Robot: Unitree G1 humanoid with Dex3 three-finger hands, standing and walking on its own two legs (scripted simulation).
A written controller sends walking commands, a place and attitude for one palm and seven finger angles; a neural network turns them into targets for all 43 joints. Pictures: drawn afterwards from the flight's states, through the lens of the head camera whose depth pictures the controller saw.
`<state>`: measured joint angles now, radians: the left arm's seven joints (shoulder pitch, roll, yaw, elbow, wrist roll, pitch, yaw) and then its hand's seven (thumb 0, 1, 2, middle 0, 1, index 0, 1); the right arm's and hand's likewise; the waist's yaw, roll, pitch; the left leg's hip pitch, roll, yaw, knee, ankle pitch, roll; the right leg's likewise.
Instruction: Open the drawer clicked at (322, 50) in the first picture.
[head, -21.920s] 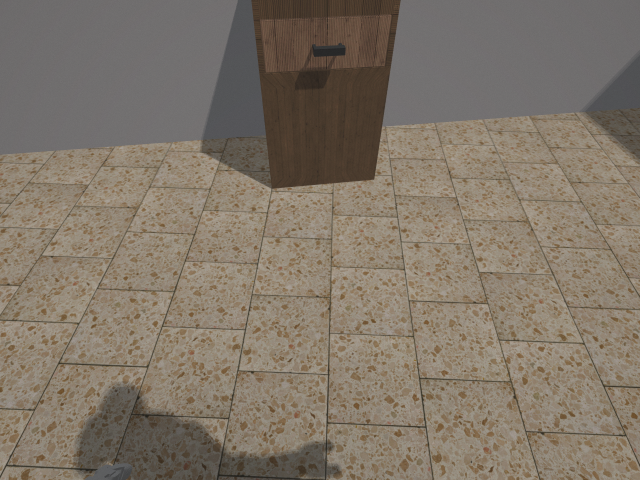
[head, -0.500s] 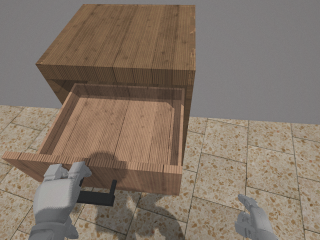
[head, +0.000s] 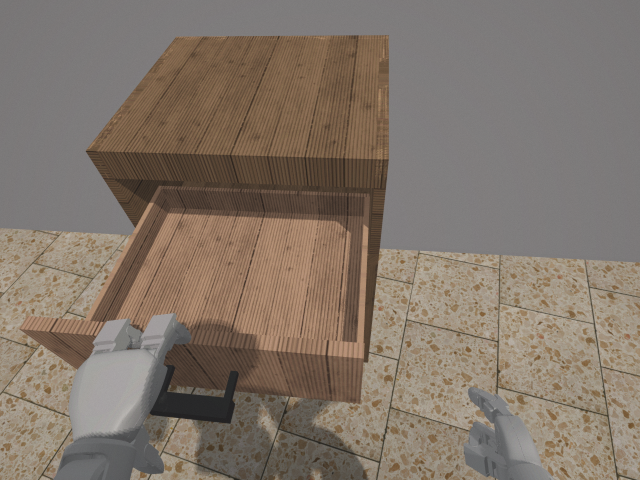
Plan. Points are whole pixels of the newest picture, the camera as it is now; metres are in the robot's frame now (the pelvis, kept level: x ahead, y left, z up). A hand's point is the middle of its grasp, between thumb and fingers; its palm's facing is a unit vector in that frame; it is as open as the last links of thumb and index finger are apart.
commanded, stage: lift the hand off the handle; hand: left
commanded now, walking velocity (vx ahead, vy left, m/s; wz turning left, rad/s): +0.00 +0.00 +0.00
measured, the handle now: (195, 390) +0.24 +0.22 -0.08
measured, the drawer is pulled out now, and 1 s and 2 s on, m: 0.30 0.30 0.30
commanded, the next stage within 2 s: draw the hand back to the body in 0.64 s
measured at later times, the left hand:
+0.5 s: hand (125, 391) +0.19 +0.23 +0.07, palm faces +0.05 -0.11 -0.99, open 13.8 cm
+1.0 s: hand (109, 388) +0.19 +0.24 +0.09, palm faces +0.06 -0.11 -0.99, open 13.8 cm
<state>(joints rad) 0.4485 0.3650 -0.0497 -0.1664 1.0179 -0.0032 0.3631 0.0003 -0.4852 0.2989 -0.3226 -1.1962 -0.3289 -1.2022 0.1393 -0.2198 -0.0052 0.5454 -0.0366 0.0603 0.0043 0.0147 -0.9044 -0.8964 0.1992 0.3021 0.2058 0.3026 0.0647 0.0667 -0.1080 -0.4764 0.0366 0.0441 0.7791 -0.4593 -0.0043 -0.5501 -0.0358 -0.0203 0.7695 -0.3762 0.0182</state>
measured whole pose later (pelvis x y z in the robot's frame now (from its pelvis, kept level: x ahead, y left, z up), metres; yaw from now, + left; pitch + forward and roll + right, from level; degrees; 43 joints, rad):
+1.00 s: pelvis +0.01 +0.00 +0.02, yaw +1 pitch +5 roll -1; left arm 0.52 0.44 0.02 -0.36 0.94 0.00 0.23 0.00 -0.49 0.30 -0.32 -1.20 -0.32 -1.20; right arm 0.14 -0.24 0.00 0.53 -0.02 0.09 0.01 0.02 -0.90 -0.90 0.20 0.30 0.21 0.30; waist 0.10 0.09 -0.07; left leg -0.34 0.03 0.03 0.65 -0.41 0.00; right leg -0.40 -0.03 -0.04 0.63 -0.33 0.02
